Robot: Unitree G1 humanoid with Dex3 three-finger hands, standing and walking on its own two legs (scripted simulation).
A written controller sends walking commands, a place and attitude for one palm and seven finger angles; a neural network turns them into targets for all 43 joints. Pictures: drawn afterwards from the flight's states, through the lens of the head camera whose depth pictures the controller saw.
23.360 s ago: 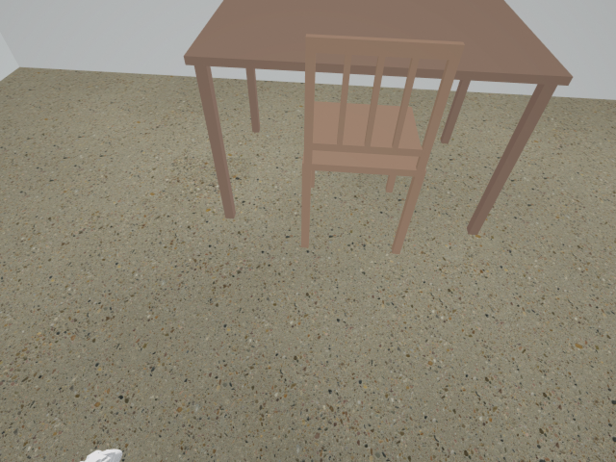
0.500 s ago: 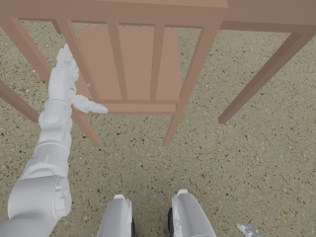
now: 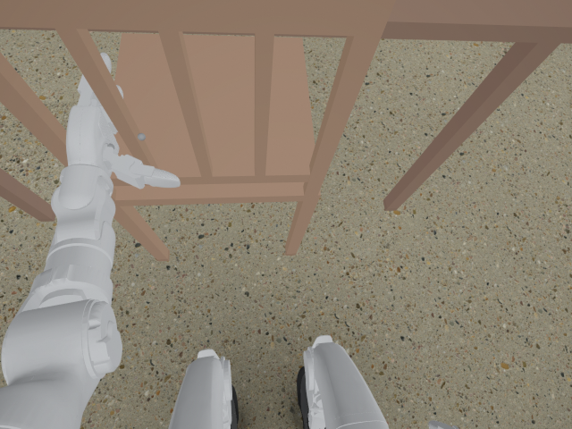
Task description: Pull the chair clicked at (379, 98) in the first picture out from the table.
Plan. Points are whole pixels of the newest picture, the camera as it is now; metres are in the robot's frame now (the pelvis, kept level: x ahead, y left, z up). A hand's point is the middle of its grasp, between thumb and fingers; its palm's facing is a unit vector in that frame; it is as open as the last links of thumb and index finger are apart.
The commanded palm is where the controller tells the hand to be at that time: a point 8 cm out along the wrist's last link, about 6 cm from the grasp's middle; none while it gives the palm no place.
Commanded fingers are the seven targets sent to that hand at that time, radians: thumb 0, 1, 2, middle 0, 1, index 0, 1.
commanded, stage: push the fingers through the gap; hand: left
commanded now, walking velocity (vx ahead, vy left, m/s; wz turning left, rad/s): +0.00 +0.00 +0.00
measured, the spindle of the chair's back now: (193, 119) +0.52 +0.09 +0.04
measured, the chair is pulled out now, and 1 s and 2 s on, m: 0.00 0.00 0.04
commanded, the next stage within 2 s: hook a spindle and tug to test in 0.12 s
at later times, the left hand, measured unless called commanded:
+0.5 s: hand (142, 137) +0.50 +0.15 +0.03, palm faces -0.03 -1.00 -0.05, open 16.1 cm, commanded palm +0.47 +0.20 +0.03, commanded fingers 0.00 -0.50 0.30 -0.32 -0.90 -0.32 -0.90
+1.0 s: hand (143, 136) +0.50 +0.15 +0.03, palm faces -0.01 -1.00 -0.05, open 7.2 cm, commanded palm +0.48 +0.19 +0.03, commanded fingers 0.00 0.90 0.90 -0.50 -1.45 -0.50 -1.45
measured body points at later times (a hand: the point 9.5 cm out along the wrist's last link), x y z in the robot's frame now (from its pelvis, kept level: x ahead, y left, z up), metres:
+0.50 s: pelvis +0.00 +0.00 +0.00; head +0.16 +0.01 +0.42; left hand +0.49 +0.21 +0.04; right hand +0.05 -0.27 -0.12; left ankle +0.02 +0.11 -0.61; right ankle +0.04 -0.13 -0.61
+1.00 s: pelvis +0.00 +0.00 +0.00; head +0.16 +0.02 +0.42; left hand +0.50 +0.21 +0.03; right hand +0.04 -0.26 -0.12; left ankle +0.02 +0.11 -0.61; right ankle +0.04 -0.13 -0.61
